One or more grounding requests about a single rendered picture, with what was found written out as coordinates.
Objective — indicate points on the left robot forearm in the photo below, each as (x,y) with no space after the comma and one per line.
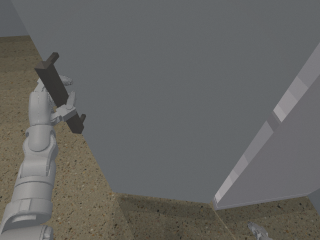
(31,199)

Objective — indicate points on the fridge door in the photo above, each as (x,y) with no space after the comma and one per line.
(174,91)

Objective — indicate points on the robot left hand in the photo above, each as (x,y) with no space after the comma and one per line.
(41,105)

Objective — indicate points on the robot left upper arm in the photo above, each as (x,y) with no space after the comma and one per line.
(38,232)

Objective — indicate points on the robot right hand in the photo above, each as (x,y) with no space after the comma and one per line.
(259,232)

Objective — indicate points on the handle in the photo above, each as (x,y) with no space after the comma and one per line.
(52,82)

